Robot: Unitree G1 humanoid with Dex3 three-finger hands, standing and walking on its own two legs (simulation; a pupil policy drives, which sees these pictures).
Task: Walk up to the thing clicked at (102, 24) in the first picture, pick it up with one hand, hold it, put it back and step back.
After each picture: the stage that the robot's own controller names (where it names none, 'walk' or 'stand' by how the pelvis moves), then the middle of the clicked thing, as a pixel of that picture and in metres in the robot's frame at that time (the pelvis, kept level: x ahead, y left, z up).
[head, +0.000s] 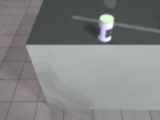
stand; (105, 28) +0.70 -0.08 +0.01
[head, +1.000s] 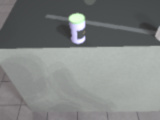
rise first; (77, 29) +0.63 +0.06 +0.04
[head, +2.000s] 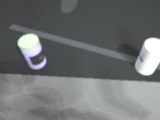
rise first; (33, 52) +0.45 +0.22 +0.05
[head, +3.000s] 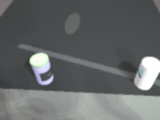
stand; (42, 69) +0.44 +0.19 +0.01
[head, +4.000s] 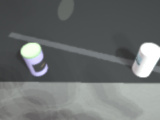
stand; (35, 60) +0.45 +0.21 +0.02
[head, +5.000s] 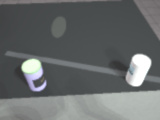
stand; (34, 75) +0.42 +0.21 +0.01
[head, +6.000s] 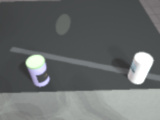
stand; (38, 71) +0.44 +0.21 +0.00
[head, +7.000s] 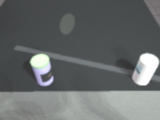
stand; (42, 70) +0.44 +0.19 +0.01
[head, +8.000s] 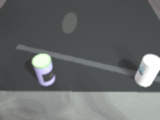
stand; (44, 70) +0.44 +0.18 +0.01
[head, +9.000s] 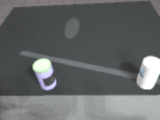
rise first; (45, 74) +0.43 +0.20 +0.01
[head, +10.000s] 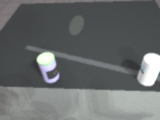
go down; (48, 68) +0.46 +0.20 +0.01
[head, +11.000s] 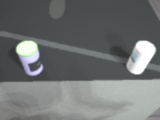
go down; (30, 58) +0.46 +0.19 +0.03
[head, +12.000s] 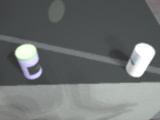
go down; (29, 62) +0.45 +0.19 +0.03
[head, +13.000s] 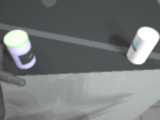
close in; (21, 50) +0.45 +0.20 +0.07
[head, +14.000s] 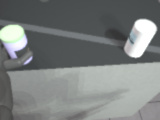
lift; (17, 46) +0.46 +0.20 +0.08
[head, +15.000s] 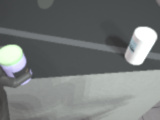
lift; (16, 66) +0.39 +0.20 +0.08
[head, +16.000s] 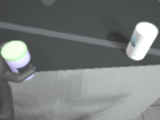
lift; (20, 61) +0.41 +0.20 +0.08
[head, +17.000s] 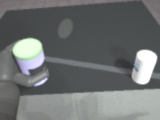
lift; (32, 63) +0.33 +0.15 +0.20
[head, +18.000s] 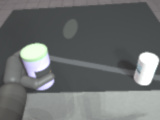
hold; (38, 67) +0.33 +0.15 +0.18
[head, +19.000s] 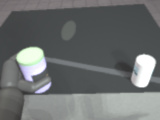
hold; (35, 70) +0.32 +0.16 +0.17
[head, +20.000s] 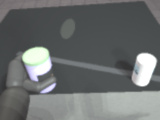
crouch; (40, 70) +0.33 +0.14 +0.16
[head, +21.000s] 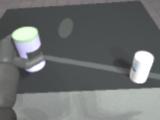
crouch; (30, 49) +0.39 +0.17 +0.19
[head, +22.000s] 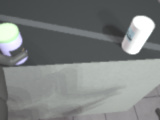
lower; (11, 45) +0.46 +0.20 +0.08
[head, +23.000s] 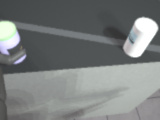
lower; (9, 43) +0.46 +0.21 +0.08
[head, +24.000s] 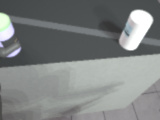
lower; (3, 36) +0.48 +0.21 +0.09
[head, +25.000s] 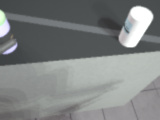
lower; out of the picture +0.49 +0.21 +0.10
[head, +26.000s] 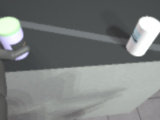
draw back; (13, 39) +0.47 +0.20 +0.09
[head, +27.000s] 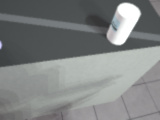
sink last; out of the picture +0.48 +0.23 +0.10
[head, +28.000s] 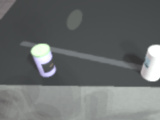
sink last; (44, 60) +0.46 +0.20 +0.06
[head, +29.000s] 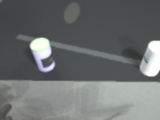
stand; (43, 55) +0.47 +0.20 +0.06
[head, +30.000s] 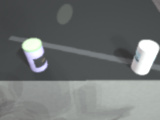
stand; (35, 55) +0.48 +0.21 +0.06
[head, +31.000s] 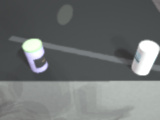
stand; (36, 56) +0.48 +0.21 +0.06
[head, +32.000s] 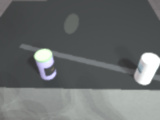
stand; (45, 64) +0.47 +0.19 +0.01
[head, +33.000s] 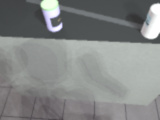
walk; (52, 15) +0.63 +0.15 +0.04
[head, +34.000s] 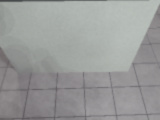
walk; out of the picture +0.93 +0.23 +0.03
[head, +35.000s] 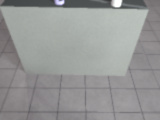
stand; out of the picture +1.12 +0.21 +0.02
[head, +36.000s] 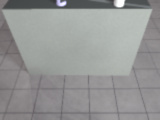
stand; out of the picture +1.10 +0.18 +0.01
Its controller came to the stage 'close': yes
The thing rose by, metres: 0.19
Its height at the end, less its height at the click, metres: +0.00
